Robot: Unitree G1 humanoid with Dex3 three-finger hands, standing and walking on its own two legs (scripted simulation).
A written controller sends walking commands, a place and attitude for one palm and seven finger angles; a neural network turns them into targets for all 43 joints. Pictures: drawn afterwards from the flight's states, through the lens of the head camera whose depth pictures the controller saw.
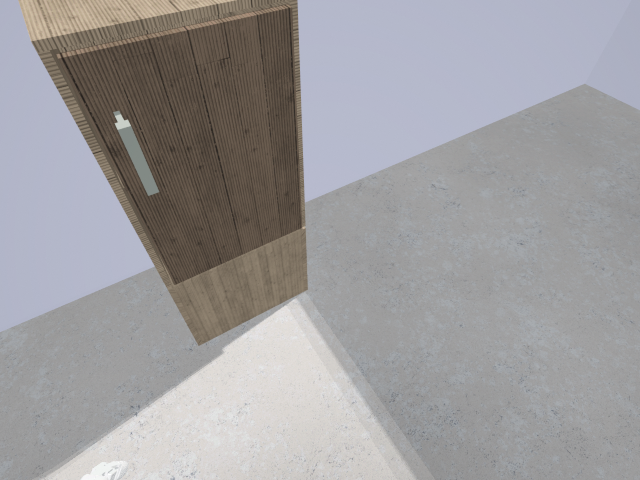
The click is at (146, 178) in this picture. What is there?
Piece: cupboard door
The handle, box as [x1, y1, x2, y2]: [113, 111, 158, 195]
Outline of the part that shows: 113,112 117,120 117,122 115,123 116,127 148,195 157,192 157,187 128,121 122,118 119,111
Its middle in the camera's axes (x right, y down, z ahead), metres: -0.33 -0.15 +0.68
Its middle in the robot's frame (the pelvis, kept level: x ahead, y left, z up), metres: +0.61 +0.37 +0.04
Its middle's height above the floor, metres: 0.81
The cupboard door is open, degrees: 0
